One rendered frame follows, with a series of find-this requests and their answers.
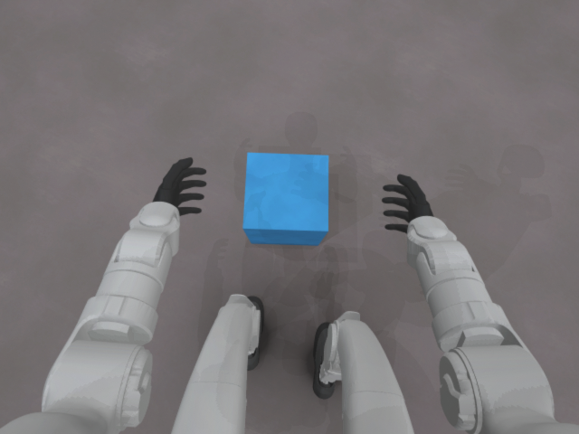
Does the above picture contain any right robot thigh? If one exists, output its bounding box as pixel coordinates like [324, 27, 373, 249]
[327, 319, 414, 434]

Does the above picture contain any carton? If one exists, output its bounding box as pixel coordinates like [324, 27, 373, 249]
[242, 153, 328, 246]

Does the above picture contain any right robot upper arm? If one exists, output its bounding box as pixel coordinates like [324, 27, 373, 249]
[439, 344, 579, 434]

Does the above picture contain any robot right forearm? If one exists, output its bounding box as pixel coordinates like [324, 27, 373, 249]
[407, 216, 555, 416]

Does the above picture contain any robot left forearm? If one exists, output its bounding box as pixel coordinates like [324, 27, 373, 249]
[42, 202, 180, 412]

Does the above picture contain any left robot upper arm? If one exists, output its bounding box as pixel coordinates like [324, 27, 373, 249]
[0, 340, 153, 434]

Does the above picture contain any robot right hand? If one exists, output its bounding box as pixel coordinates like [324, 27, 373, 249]
[382, 175, 434, 234]

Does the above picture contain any robot left hand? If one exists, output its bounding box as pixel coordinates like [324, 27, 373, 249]
[153, 157, 206, 216]

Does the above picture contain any right robot foot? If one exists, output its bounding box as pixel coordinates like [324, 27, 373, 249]
[313, 322, 335, 399]

